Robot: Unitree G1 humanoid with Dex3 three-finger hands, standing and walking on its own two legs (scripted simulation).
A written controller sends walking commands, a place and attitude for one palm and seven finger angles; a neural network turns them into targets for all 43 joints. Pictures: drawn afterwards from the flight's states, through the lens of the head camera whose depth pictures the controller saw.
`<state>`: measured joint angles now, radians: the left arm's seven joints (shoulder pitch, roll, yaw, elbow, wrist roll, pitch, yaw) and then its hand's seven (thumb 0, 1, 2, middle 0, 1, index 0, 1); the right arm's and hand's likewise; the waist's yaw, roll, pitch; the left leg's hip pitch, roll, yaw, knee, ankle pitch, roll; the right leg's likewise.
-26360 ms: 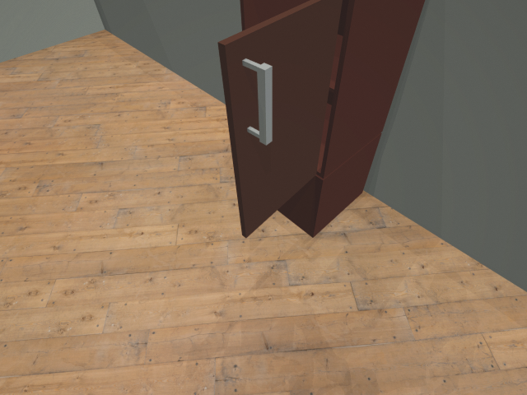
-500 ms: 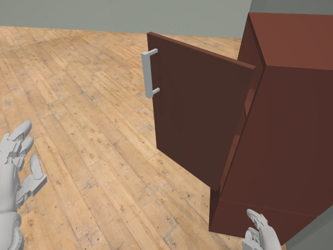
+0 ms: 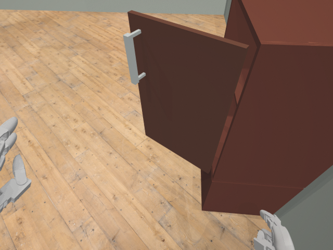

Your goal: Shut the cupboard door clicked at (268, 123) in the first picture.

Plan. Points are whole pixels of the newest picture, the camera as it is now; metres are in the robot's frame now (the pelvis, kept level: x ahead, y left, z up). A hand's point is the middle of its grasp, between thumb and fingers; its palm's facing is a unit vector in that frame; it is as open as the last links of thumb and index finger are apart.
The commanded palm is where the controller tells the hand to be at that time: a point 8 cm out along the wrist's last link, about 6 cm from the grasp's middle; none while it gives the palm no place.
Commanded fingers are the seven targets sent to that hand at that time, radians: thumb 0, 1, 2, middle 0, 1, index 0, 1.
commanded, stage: step back with the hand held close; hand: left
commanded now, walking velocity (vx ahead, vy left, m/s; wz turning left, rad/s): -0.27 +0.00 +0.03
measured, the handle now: (136, 58) +0.65 +0.14 +0.12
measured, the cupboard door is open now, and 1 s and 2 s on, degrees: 58 58 58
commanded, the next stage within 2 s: stop stepping back and stand still in 1.18 s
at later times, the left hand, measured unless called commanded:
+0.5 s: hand out of the picture +0.13 +0.26 +0.17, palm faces +0.49 -0.76 -0.43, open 7.4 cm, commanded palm +0.06 +0.29 +0.18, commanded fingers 0.00 0.90 0.90 -0.20 -0.30 -0.20 -0.30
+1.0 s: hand out of the picture +0.08 +0.21 +0.16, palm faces +0.33 -0.83 -0.45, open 7.5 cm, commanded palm +0.00 +0.27 +0.18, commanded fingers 0.00 0.90 0.90 -0.20 -0.30 -0.20 -0.30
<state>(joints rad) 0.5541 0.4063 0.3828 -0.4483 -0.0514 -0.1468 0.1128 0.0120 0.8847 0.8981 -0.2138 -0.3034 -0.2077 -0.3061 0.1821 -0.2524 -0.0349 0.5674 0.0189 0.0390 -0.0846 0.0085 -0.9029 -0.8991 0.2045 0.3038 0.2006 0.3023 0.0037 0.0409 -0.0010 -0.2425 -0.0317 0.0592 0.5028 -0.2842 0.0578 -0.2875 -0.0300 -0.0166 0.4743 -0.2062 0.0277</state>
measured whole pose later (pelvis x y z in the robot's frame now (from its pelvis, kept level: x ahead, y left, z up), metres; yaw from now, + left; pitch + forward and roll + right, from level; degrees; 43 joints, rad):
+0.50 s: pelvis -0.07 -0.01 -0.02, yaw +1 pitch +0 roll -1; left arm 0.48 0.38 0.44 -0.51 0.00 -0.24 0.15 0.01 0.88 0.90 -0.21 -0.30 -0.21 -0.31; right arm 0.25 -0.22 -0.01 0.57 0.00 -0.03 -0.07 0.01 -0.90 -0.90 0.21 0.30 0.20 0.30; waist 0.01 -0.01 0.00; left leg -0.44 -0.02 0.04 0.74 -0.37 0.06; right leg -0.45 -0.02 -0.03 0.64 -0.19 0.01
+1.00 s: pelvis -0.14 -0.03 -0.01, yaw +0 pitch +3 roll -3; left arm 0.52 0.43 0.41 -0.59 -0.04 -0.27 0.12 0.01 0.88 0.90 -0.21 -0.30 -0.21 -0.31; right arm 0.10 -0.17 0.00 0.60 -0.01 -0.09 -0.06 0.01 -0.90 -0.90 0.21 0.30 0.20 0.30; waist 0.00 -0.02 0.03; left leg -0.50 0.05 0.02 0.50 -0.05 0.02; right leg -0.30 0.08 0.04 0.54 -0.29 0.00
